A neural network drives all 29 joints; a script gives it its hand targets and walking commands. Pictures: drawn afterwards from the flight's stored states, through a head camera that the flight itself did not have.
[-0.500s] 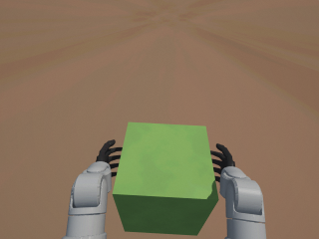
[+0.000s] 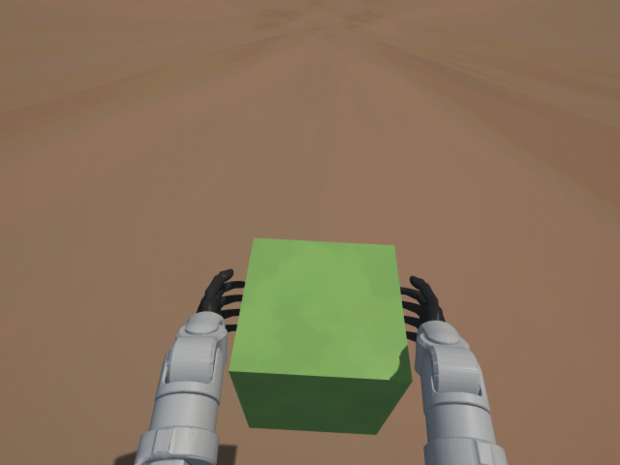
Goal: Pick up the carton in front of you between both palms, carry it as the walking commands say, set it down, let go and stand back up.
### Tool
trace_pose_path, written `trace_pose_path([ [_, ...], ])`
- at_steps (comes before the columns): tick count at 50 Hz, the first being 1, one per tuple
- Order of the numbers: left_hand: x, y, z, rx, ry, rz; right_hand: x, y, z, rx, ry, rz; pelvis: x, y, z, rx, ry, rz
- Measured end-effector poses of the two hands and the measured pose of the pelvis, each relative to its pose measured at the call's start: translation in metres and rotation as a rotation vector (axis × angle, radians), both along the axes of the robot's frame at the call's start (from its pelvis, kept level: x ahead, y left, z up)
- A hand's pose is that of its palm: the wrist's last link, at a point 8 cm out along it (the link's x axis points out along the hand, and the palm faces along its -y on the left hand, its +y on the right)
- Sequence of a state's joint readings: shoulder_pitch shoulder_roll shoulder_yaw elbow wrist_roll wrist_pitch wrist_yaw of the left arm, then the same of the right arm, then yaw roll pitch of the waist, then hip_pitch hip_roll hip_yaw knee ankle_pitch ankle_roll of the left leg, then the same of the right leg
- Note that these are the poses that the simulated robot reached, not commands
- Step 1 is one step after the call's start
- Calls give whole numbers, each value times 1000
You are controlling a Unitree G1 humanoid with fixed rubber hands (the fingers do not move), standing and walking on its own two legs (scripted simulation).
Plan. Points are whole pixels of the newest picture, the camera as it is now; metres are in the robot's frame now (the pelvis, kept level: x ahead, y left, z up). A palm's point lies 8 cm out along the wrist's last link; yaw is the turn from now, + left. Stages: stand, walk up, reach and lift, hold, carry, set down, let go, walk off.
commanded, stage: carry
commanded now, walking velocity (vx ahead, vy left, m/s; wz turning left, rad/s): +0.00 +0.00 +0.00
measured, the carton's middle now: (318, 341) +0.31 +0.00 -0.06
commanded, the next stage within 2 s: hold in 1.20 s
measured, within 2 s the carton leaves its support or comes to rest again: neither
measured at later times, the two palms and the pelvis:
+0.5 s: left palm (204, 344) +0.25 +0.14 +0.04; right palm (442, 353) +0.25 -0.15 +0.04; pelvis -0.04 +0.00 +0.00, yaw +0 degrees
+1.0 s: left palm (208, 354) +0.24 +0.14 +0.04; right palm (450, 363) +0.24 -0.16 +0.04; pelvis -0.05 -0.01 +0.00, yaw +0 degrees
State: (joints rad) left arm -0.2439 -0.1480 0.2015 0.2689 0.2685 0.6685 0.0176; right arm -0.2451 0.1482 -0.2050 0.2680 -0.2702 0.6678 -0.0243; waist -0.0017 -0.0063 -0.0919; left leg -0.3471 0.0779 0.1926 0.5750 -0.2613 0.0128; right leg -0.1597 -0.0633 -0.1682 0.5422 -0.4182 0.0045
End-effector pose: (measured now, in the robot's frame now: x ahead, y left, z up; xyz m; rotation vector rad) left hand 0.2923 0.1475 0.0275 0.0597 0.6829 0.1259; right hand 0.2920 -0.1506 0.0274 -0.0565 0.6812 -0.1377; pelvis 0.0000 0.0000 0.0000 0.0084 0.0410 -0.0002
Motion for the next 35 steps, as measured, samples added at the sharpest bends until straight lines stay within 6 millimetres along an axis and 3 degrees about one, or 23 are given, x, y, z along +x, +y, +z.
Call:
trace_pose_path([
  [11,-21,1,16,-14,-43,15,-19,1,17,10,-43,-2,-19,0,2,-4,-9,0],
  [21,-38,-1,15,-10,-15,9,-37,-2,16,6,-15,-4,-33,-2,3,-7,-18,0],
  [35,-49,-6,16,-10,-17,8,-48,-6,17,5,-18,-6,-45,-6,3,-9,-17,-1],
])
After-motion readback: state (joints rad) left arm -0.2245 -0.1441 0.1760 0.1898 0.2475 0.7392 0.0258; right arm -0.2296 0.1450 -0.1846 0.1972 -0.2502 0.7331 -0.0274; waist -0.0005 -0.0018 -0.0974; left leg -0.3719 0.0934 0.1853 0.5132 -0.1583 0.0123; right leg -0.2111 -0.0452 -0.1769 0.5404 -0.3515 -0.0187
